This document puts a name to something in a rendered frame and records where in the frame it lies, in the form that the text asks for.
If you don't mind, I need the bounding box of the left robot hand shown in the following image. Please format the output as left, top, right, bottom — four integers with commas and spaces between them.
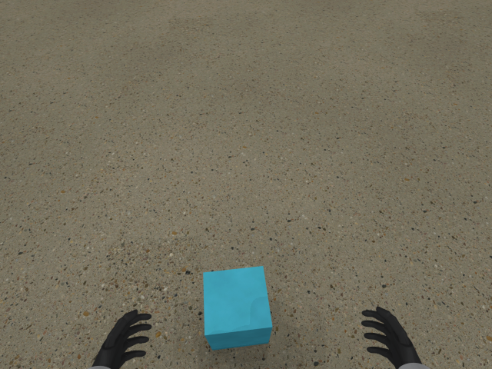
92, 309, 151, 369

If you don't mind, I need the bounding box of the carton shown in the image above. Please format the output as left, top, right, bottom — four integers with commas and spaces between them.
203, 266, 273, 351

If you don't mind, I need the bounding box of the right robot hand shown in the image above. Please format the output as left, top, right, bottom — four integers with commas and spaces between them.
361, 306, 422, 369

